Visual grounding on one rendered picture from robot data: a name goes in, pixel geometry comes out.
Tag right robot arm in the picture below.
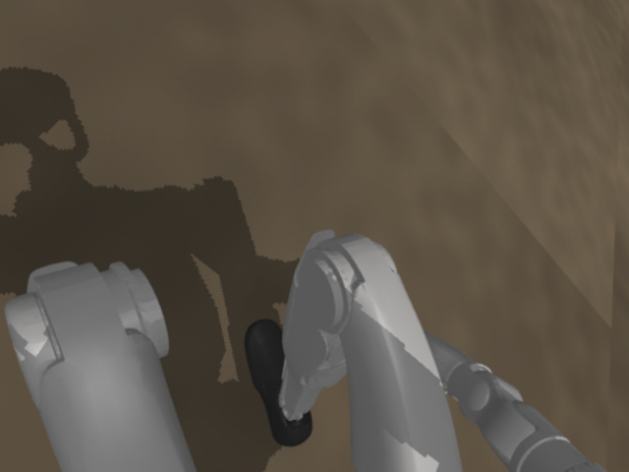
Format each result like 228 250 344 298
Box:
447 361 607 472

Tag right robot hand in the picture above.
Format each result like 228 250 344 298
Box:
424 331 473 394

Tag right robot foot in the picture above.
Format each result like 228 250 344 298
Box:
245 319 313 446

